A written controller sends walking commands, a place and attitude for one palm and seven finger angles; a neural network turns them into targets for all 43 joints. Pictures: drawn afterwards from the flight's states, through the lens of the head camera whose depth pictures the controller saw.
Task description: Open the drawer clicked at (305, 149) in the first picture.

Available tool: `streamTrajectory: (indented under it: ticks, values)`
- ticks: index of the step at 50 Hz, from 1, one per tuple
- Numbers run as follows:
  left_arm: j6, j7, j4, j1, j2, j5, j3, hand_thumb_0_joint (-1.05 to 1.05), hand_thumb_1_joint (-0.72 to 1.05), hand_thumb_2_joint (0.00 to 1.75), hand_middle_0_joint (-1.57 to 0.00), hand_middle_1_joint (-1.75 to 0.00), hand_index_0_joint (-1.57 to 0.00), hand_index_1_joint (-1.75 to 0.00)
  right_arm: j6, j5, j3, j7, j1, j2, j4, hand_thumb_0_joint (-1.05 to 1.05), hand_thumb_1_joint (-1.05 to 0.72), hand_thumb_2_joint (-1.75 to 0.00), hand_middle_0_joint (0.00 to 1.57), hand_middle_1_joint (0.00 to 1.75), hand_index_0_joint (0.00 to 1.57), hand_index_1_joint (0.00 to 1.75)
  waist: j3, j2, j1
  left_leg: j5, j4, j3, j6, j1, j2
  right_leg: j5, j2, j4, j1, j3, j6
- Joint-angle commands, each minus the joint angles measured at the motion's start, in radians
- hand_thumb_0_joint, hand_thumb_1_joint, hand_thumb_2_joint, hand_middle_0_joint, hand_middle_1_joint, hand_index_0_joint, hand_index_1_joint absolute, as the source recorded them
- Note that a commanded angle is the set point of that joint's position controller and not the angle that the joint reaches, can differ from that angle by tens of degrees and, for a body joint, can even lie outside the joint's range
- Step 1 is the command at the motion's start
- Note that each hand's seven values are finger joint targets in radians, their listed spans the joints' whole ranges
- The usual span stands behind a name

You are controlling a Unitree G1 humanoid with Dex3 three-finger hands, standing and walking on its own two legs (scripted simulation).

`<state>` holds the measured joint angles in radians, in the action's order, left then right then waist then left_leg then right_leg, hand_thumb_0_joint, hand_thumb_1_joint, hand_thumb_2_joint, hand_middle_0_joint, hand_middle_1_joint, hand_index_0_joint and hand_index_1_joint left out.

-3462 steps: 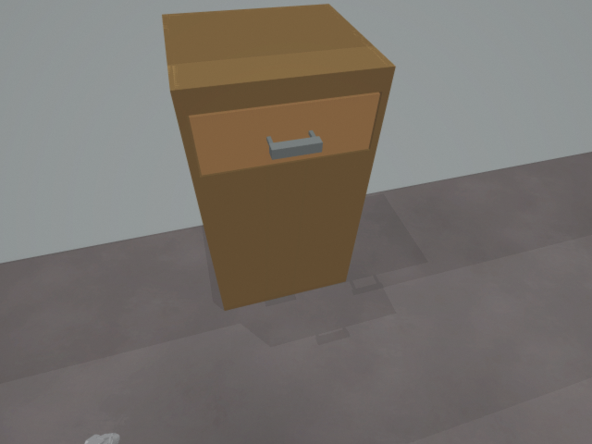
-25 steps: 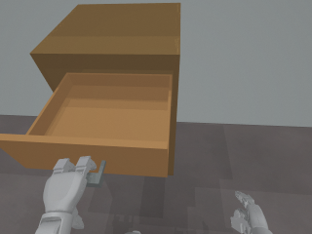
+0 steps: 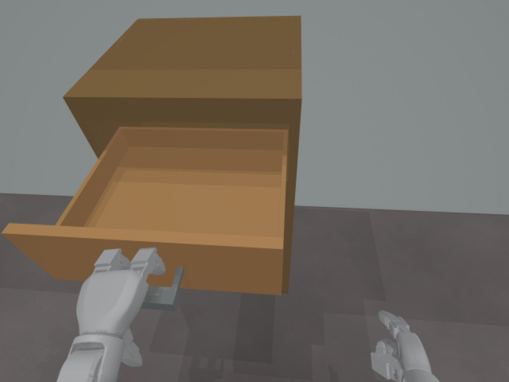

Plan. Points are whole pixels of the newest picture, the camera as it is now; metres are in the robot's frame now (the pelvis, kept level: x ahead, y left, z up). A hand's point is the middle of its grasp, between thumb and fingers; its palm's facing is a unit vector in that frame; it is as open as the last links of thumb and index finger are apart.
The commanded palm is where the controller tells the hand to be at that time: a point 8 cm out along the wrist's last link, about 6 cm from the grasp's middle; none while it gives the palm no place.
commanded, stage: lift the hand off the handle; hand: left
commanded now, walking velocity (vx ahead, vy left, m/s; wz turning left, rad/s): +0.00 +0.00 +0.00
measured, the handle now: (144, 283) +0.26 +0.22 +0.01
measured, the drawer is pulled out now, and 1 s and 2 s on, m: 0.30 0.30 0.30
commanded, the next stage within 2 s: draw the hand back to the body in 0.96 s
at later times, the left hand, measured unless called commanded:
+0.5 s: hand (115, 276) +0.22 +0.22 +0.11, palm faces +0.11 -0.12 -0.99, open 13.6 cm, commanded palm +0.20 +0.21 +0.16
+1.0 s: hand (98, 258) +0.22 +0.22 +0.15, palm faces +0.07 -0.14 -0.99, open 13.8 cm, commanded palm +0.20 +0.22 +0.21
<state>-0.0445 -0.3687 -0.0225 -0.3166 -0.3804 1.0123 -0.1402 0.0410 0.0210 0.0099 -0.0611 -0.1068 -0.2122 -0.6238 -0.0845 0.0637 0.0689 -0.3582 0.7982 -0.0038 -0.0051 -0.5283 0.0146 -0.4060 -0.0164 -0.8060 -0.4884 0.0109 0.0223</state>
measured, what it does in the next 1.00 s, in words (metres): stands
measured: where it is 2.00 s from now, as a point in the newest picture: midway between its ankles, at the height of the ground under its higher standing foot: outside the picture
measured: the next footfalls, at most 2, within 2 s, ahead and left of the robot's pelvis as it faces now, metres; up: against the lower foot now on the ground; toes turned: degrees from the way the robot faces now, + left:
none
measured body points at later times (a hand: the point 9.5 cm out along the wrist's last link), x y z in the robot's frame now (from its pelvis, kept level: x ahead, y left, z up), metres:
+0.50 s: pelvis +0.02 +0.00 +0.02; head +0.01 -0.04 +0.47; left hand +0.21 +0.22 +0.16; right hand +0.25 -0.20 -0.06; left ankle +0.03 +0.12 -0.71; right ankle +0.00 -0.11 -0.71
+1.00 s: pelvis +0.02 +0.00 +0.03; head +0.01 -0.05 +0.48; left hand +0.21 +0.23 +0.20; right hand +0.26 -0.20 -0.05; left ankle +0.03 +0.12 -0.71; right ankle +0.00 -0.11 -0.71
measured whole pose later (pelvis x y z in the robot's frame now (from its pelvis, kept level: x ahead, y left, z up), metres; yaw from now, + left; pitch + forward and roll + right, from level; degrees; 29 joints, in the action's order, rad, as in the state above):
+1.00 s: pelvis +0.02 +0.00 +0.03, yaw +0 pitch -1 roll +0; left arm -0.10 0.00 -0.47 -0.40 -0.50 0.83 0.00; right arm 0.09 -0.02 -0.02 0.00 -0.08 -0.27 -0.57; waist -0.03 0.11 0.10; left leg -0.26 0.50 0.00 -0.01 -0.22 0.01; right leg -0.30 -0.02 -0.50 -0.18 0.01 0.02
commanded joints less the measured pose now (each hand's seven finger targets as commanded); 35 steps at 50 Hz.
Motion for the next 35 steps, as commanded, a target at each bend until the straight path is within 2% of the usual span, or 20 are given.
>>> streamTrajectory:
  ticks: [1,4,7,11,13,14,17,18,19,20,23,26,27,28,29,30,32,33,34,35]
  values:
    - [-0.001,-0.056,-0.321,0.194,-0.158,-0.002,0.151,0.0,-0.5,0.3,-0.3,-1.2,-0.3,-1.2,-0.049,0.001,0.024,0.003,0.163,-0.098,0.167,0.0,-0.9,-0.9,0.2,0.3,0.2,0.3,-0.17,-0.011,-0.003,0.13,-0.143,-0.004,0.027,0.214,-0.036,0.131,-0.019,0.193,0.011,-0.007,0.015]
    - [-0.017,-0.03,-0.361,0.161,-0.133,-0.003,0.122,0.0,-0.5,0.3,-0.3,-1.2,-0.3,-1.2,-0.047,-0.001,0.021,0.014,0.165,-0.094,0.177,0.0,-0.9,-0.9,0.2,0.3,0.2,0.3,-0.171,-0.005,0.006,0.159,-0.164,-0.004,0.025,0.236,-0.03,0.154,-0.015,0.199,0.041,-0.002,0.016]
    - [-0.032,0.006,-0.377,0.154,-0.157,-0.014,0.136,0.0,-0.5,0.3,-0.3,-1.2,-0.3,-1.2,-0.038,-0.007,0.019,0.015,0.182,-0.096,0.177,0.0,-0.9,-0.9,0.2,0.3,0.2,0.3,-0.13,-0.034,0.005,0.161,-0.186,-0.005,0.028,0.247,-0.03,0.167,-0.016,0.23,0.06,-0.008,0.011]
    - [-0.048,0.054,-0.4,0.142,-0.169,-0.016,0.137,0.0,-0.5,0.3,-0.3,-1.2,-0.3,-1.2,-0.028,-0.007,0.009,0.02,0.186,-0.095,0.182,0.0,-0.9,-0.9,0.2,0.3,0.2,0.3,-0.117,-0.033,0.016,0.175,-0.214,-0.008,0.029,0.269,-0.03,0.179,-0.01,0.256,0.095,-0.011,0.009]
    - [-0.049,0.075,-0.432,0.101,-0.189,-0.03,0.161,0.0,-0.5,0.3,-0.3,-1.2,-0.3,-1.2,-0.025,-0.013,0.007,0.024,0.198,-0.096,0.192,0.0,-0.9,-0.9,0.2,0.3,0.2,0.3,-0.123,0.001,0.027,0.206,-0.228,-0.007,0.026,0.29,-0.026,0.209,-0.011,0.269,0.131,-0.019,0.016]
    - [-0.045,0.085,-0.466,0.107,-0.174,-0.032,0.14,0.0,-0.5,0.3,-0.3,-1.2,-0.3,-1.2,-0.026,-0.012,0.002,0.029,0.187,-0.092,0.196,0.0,-0.9,-0.9,0.2,0.3,0.2,0.3,-0.128,-0.005,0.023,0.214,-0.228,-0.01,0.029,0.298,-0.025,0.214,-0.004,0.267,0.131,-0.01,0.011]
    - [-0.033,0.109,-0.494,0.086,-0.192,-0.043,0.159,0.0,-0.5,0.3,-0.3,-1.2,-0.3,-1.2,-0.021,-0.01,0.004,0.033,0.188,-0.093,0.192,0.0,-0.9,-0.9,0.2,0.3,0.2,0.3,-0.11,-0.022,0.023,0.241,-0.24,-0.011,0.03,0.317,-0.026,0.249,-0.006,0.29,0.149,-0.016,0.008]
    - [-0.036,0.12,-0.503,0.075,-0.191,-0.051,0.164,0.0,-0.5,0.3,-0.3,-1.2,-0.3,-1.2,-0.021,-0.014,0.0,0.036,0.205,-0.096,0.202,0.0,-0.9,-0.9,0.2,0.3,0.2,0.3,-0.095,-0.002,0.026,0.236,-0.247,-0.006,0.027,0.319,-0.024,0.24,-0.007,0.301,0.155,-0.022,0.013]
    - [-0.034,0.128,-0.508,0.089,-0.172,-0.051,0.136,0.0,-0.5,0.3,-0.3,-1.2,-0.3,-1.2,-0.021,-0.012,-0.004,0.039,0.189,-0.09,0.202,0.0,-0.9,-0.9,0.2,0.3,0.2,0.3,-0.078,-0.02,0.017,0.224,-0.247,-0.011,0.032,0.316,-0.024,0.224,0.0,0.304,0.141,-0.012,0.006]
    - [-0.032,0.133,-0.496,0.101,-0.198,-0.051,0.165,0.0,-0.5,0.3,-0.3,-1.2,-0.3,-1.2,-0.017,-0.013,0.002,0.039,0.194,-0.093,0.188,0.0,-0.9,-0.9,0.2,0.3,0.2,0.3,-0.079,-0.015,0.021,0.225,-0.261,-0.011,0.028,0.324,-0.022,0.226,-0.003,0.316,0.156,-0.018,0.009]
    - [-0.048,0.161,-0.496,0.069,-0.191,-0.061,0.168,0.0,-0.5,0.3,-0.3,-1.2,-0.3,-1.2,-0.014,-0.021,-0.004,0.046,0.212,-0.096,0.201,0.0,-0.9,-0.9,0.2,0.3,0.2,0.3,-0.07,-0.038,0.032,0.237,-0.278,-0.009,0.027,0.332,-0.02,0.244,-0.003,0.333,0.184,-0.021,0.009]
    - [-0.059,0.191,-0.517,0.089,-0.188,-0.065,0.143,0.0,-0.5,0.3,-0.3,-1.2,-0.3,-1.2,-0.007,-0.022,-0.004,0.05,0.197,-0.097,0.202,0.0,-0.9,-0.9,0.2,0.3,0.2,0.3,-0.08,-0.036,0.032,0.251,-0.297,-0.019,0.032,0.346,-0.022,0.254,0.002,0.345,0.21,-0.009,0.003]
    - [-0.062,0.199,-0.524,0.111,-0.209,-0.063,0.157,0.0,-0.5,0.3,-0.3,-1.2,-0.3,-1.2,-0.005,-0.023,-0.008,0.051,0.208,-0.097,0.202,0.0,-0.9,-0.9,0.2,0.3,0.2,0.3,-0.064,-0.045,0.031,0.253,-0.302,-0.016,0.03,0.348,-0.022,0.258,0.005,0.353,0.213,-0.013,0.002]
    - [-0.067,0.207,-0.537,0.109,-0.227,-0.073,0.18,0.0,-0.5,0.3,-0.3,-1.2,-0.3,-1.2,-0.008,-0.029,-0.012,0.05,0.235,-0.099,0.207,0.0,-0.9,-0.9,0.2,0.3,0.2,0.3,-0.065,-0.016,0.036,0.251,-0.307,-0.012,0.029,0.356,-0.019,0.263,0.003,0.361,0.228,-0.025,0.007]
    - [-0.067,0.217,-0.544,0.105,-0.211,-0.069,0.157,0.0,-0.5,0.3,-0.3,-1.2,-0.3,-1.2,-0.008,-0.024,-0.016,0.052,0.206,-0.093,0.21,0.0,-0.9,-0.9,0.2,0.3,0.2,0.3,-0.089,-0.033,0.038,0.257,-0.307,-0.018,0.034,0.36,-0.021,0.257,0.009,0.357,0.234,-0.01,0.002]
    - [-0.064,0.221,-0.54,0.118,-0.246,-0.074,0.191,0.0,-0.5,0.3,-0.3,-1.2,-0.3,-1.2,-0.006,-0.027,-0.013,0.049,0.216,-0.095,0.202,0.0,-0.9,-0.9,0.2,0.3,0.2,0.3,-0.078,-0.041,0.038,0.266,-0.313,-0.018,0.033,0.369,-0.021,0.28,0.009,0.369,0.248,-0.022,0.003]
    - [-0.059,0.23,-0.563,0.088,-0.261,-0.081,0.214,0.0,-0.5,0.3,-0.3,-1.2,-0.3,-1.2,-0.008,-0.027,-0.015,0.049,0.211,-0.099,0.21,0.0,-0.9,-0.9,0.2,0.3,0.2,0.3,-0.088,-0.048,0.047,0.301,-0.313,-0.02,0.034,0.379,-0.024,0.34,0.014,0.369,0.273,-0.024,-0.001]
    - [-0.06,0.234,-0.576,0.083,-0.3,-0.095,0.264,0.0,-0.5,0.3,-0.3,-1.2,-0.3,-1.2,-0.01,-0.032,-0.018,0.048,0.232,-0.106,0.211,0.0,-0.9,-0.9,0.2,0.3,0.2,0.3,-0.098,-0.036,0.048,0.307,-0.31,-0.016,0.03,0.382,-0.021,0.364,0.012,0.371,0.293,-0.037,0.004]
    - [-0.061,0.243,-0.574,0.063,-0.272,-0.099,0.237,0.0,-0.5,0.3,-0.3,-1.2,-0.3,-1.2,-0.009,-0.029,-0.02,0.05,0.215,-0.098,0.213,0.0,-0.9,-0.9,0.2,0.3,0.2,0.3,-0.102,-0.037,0.05,0.312,-0.312,-0.023,0.034,0.377,-0.025,0.369,0.018,0.367,0.298,-0.022,-0.001]
    - [-0.057,0.248,-0.57,0.073,-0.293,-0.111,0.263,0.0,-0.5,0.3,-0.3,-1.2,-0.3,-1.2,-0.006,-0.033,-0.019,0.049,0.219,-0.101,0.206,0.0,-0.9,-0.9,0.2,0.3,0.2,0.3,-0.075,-0.047,0.043,0.32,-0.318,-0.02,0.031,0.379,-0.024,0.386,0.018,0.375,0.299,-0.03,-0.001]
